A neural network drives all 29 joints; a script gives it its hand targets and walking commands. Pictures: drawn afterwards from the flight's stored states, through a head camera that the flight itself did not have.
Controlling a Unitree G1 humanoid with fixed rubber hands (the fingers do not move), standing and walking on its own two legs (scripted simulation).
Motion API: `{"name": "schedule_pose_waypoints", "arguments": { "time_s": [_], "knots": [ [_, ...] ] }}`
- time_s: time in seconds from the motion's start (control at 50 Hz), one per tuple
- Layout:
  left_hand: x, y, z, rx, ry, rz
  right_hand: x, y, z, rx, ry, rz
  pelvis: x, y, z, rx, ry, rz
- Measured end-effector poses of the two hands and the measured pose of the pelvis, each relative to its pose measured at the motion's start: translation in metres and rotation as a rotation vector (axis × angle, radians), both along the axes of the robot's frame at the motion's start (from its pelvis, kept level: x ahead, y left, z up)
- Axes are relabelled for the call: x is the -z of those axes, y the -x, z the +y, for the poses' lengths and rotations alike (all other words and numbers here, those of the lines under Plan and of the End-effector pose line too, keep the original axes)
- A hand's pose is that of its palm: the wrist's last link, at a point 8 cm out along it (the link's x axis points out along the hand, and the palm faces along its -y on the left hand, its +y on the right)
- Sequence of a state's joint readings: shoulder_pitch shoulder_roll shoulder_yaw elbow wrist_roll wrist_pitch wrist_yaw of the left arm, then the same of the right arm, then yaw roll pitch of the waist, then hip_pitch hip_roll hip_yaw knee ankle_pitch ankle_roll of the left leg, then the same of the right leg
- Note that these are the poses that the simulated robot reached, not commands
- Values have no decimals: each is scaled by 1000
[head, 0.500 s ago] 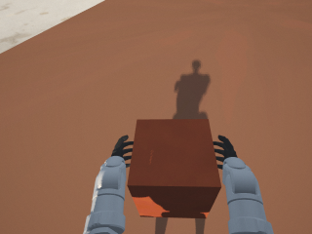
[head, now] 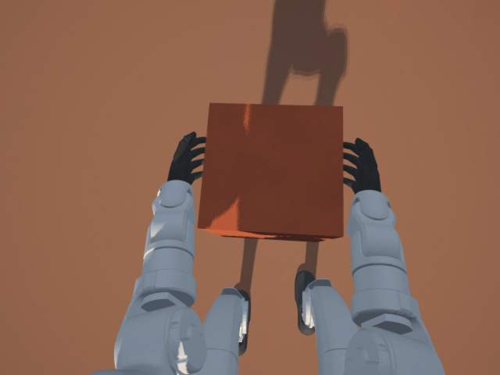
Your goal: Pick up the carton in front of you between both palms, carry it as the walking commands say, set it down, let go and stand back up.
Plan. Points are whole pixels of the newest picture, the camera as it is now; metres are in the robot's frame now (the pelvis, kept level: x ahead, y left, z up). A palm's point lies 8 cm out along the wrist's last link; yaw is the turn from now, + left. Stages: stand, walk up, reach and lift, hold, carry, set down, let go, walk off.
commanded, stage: set down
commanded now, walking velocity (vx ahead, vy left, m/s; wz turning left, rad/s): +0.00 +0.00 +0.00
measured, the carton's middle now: (271, 183) +0.41 +0.00 -0.16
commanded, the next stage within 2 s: none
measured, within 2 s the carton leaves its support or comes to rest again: rests again in 1.98 s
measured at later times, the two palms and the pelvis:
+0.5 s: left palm (206, 167) +0.46 +0.14 -0.21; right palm (347, 179) +0.43 -0.15 -0.21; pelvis -0.01 +0.03 -0.13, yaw +0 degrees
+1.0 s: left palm (224, 166) +0.52 +0.13 -0.36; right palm (336, 182) +0.47 -0.17 -0.37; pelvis -0.04 +0.01 -0.24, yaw +2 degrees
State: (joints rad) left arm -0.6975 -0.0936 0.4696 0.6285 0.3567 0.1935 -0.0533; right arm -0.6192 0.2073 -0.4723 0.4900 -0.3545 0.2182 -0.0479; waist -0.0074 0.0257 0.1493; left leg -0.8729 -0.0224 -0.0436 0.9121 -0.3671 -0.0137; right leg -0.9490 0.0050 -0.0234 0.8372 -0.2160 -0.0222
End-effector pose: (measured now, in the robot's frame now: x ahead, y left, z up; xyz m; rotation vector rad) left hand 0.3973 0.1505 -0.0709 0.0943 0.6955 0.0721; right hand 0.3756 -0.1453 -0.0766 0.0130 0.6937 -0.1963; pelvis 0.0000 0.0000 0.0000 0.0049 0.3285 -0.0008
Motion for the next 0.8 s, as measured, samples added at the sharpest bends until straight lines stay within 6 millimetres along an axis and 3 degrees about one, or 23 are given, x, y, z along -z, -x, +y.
{"name": "schedule_pose_waypoints", "arguments": {
  "time_s": [0.1,0.24,0.38,0.8],
  "knots": [
    [39,-17,2,1,34,-38,40,-12,2,24,-11,-42,29,1,12,-3,-1,155],
    [63,-43,0,-11,74,-58,62,-34,0,53,-23,-65,67,2,26,-5,6,283],
    [98,-56,-6,-3,74,-15,95,-45,-5,61,-15,-21,98,4,33,-4,6,361],
    [235,-99,-16,47,45,-4,233,-80,-15,82,-21,-9,203,26,16,-25,-3,512]
  ]
}}
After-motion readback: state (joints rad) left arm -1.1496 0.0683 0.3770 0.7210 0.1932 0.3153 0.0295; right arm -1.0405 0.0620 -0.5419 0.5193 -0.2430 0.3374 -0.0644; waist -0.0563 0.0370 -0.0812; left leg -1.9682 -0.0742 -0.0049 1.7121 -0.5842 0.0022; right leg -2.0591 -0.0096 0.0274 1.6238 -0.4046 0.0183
